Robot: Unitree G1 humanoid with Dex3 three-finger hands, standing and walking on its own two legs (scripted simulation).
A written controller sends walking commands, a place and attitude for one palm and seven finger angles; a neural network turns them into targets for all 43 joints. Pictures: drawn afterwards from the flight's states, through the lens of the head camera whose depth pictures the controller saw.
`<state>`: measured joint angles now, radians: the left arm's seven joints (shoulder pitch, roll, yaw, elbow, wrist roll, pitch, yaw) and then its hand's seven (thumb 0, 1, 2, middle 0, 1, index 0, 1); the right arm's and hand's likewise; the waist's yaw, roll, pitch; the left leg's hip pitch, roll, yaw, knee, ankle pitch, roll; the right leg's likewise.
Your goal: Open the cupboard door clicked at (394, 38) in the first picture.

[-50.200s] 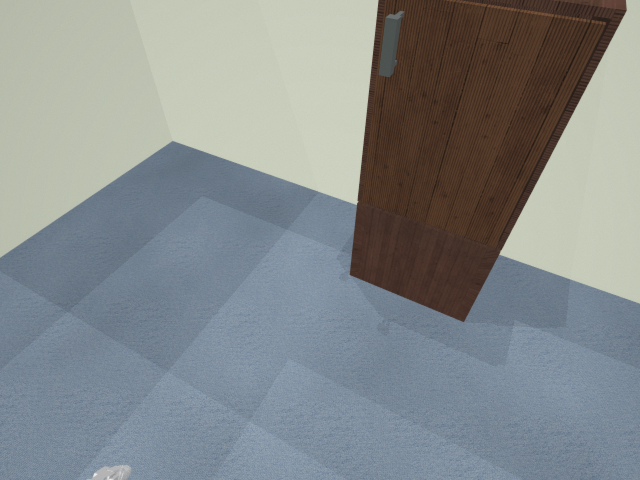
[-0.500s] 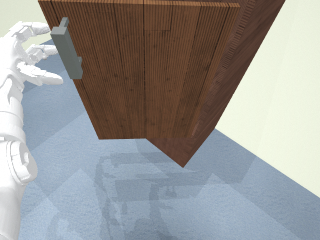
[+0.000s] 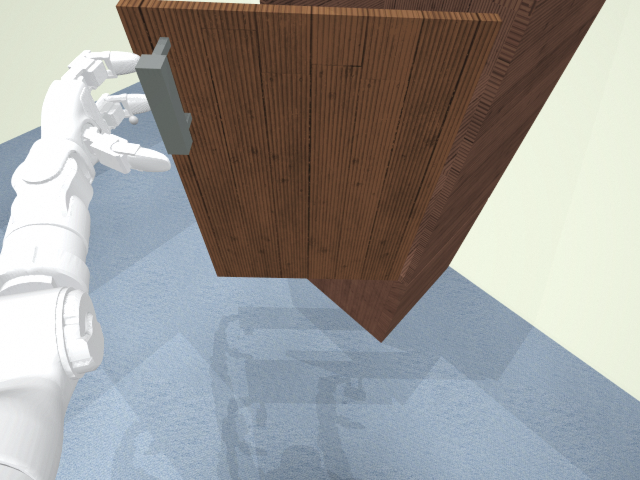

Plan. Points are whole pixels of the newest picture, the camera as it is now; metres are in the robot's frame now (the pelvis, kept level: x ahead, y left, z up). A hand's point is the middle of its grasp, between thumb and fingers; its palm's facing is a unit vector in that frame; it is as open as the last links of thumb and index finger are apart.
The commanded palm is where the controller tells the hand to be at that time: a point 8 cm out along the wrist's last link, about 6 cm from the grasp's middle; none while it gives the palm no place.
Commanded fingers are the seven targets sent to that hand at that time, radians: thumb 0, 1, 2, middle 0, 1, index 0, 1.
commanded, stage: slide the fingers in behind the handle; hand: left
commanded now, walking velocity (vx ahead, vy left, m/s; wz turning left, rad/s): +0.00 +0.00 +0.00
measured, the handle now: (171, 97) +0.54 +0.17 +0.17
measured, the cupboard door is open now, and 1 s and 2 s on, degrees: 43 41 46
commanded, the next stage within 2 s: close the thumb around the handle in 0.76 s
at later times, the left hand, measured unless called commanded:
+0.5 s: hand (183, 112) +0.50 +0.15 +0.17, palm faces -0.04 -1.00 +0.01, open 14.0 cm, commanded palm +0.49 +0.20 +0.17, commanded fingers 0.00 -0.50 0.30 -0.30 -1.20 -0.30 -1.20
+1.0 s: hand (163, 113) +0.50 +0.17 +0.18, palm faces -0.05 -1.00 +0.03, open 13.6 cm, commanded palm +0.49 +0.21 +0.17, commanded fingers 0.00 -0.05 0.49 -0.33 -1.25 -0.33 -1.25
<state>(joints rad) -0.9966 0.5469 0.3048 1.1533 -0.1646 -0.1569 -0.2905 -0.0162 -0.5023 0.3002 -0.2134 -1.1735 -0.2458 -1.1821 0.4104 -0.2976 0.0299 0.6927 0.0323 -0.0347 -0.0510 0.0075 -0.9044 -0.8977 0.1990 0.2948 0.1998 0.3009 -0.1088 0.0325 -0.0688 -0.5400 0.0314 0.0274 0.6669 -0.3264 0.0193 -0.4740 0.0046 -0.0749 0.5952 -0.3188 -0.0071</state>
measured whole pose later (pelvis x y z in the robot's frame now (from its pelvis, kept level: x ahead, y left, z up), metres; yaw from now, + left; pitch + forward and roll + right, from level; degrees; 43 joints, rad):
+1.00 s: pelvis +0.00 -0.01 +0.00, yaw -1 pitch +11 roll -2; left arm -1.02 0.53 0.35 1.18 -0.14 -0.19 -0.29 -0.02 -0.43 0.33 -0.31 -1.21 -0.30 -1.20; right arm 0.41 -0.30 0.03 0.68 0.03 -0.05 -0.06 0.01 -0.90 -0.90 0.20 0.29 0.20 0.30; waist -0.14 0.02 -0.07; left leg -0.54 0.04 0.04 0.65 -0.31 0.01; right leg -0.48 0.02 -0.06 0.59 -0.31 -0.01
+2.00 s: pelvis +0.00 -0.01 +0.01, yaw -3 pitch +8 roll -1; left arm -0.76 0.41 0.33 0.91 -0.18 -0.12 -0.24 -0.01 0.67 0.74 -0.33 -1.35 -0.33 -1.35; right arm 0.42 -0.30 0.02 0.65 0.05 -0.02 -0.04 0.01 -0.91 -0.90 0.20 0.29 0.20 0.30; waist -0.10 0.04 -0.09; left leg -0.43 0.05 0.07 0.60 -0.31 0.00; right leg -0.41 0.03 -0.03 0.57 -0.31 -0.02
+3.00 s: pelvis -0.02 -0.04 +0.02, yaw +1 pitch -5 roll +0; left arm -0.02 -0.08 -0.17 -0.23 -0.04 0.32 0.45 0.00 0.34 0.66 -0.36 -1.29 -0.35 -1.29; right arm 0.14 -0.20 0.05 0.67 -0.01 0.08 -0.01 0.02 -0.91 -0.90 0.20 0.29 0.20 0.30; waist 0.04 0.07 -0.01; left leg -0.15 0.04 0.00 0.47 -0.23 -0.03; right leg -0.11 0.03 -0.10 0.46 -0.27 -0.06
